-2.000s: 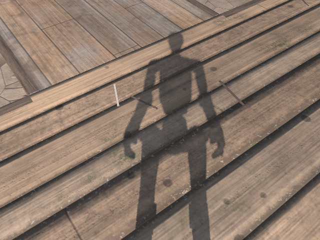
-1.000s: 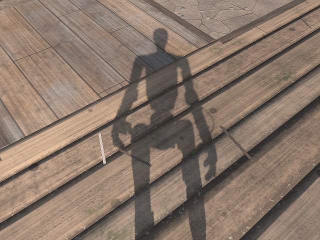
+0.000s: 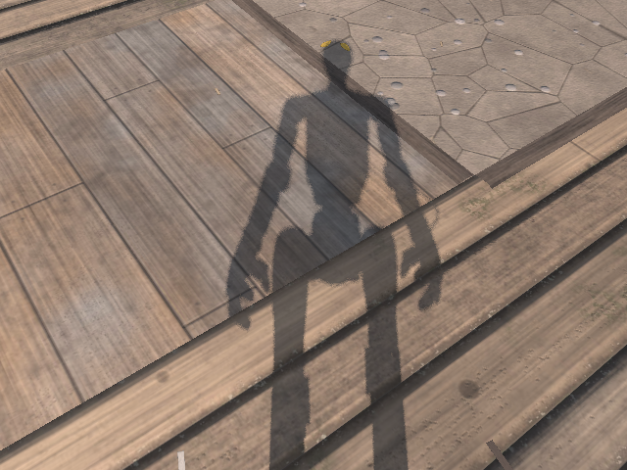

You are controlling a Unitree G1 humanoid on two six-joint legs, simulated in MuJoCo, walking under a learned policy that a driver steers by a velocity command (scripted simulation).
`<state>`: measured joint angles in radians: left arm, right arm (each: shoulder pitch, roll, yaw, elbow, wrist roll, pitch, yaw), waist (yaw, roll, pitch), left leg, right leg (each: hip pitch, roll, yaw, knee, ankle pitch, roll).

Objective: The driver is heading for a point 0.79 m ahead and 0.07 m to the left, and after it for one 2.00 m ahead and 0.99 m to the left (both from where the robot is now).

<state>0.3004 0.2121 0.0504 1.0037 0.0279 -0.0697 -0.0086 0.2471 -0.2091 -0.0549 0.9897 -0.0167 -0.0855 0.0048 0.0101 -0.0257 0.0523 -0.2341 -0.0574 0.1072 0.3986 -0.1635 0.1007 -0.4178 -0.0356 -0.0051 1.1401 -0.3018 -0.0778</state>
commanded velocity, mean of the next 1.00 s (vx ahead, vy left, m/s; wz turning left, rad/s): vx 0.50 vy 0.00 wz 0.00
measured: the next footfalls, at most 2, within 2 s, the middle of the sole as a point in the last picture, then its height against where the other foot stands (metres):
right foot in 0.40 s outside the picture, level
left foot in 0.96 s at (292, 383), level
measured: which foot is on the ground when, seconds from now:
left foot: down 0.00-0.42, up 0.44-0.94, down 0.96-1.00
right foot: up 0.00-0.38, down 0.40-0.96, up 0.98-1.00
